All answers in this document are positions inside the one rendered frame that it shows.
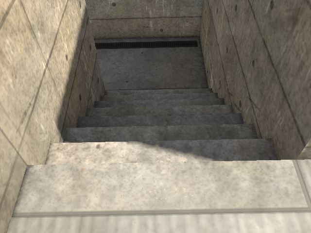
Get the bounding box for stairs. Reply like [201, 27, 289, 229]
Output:
[45, 88, 278, 165]

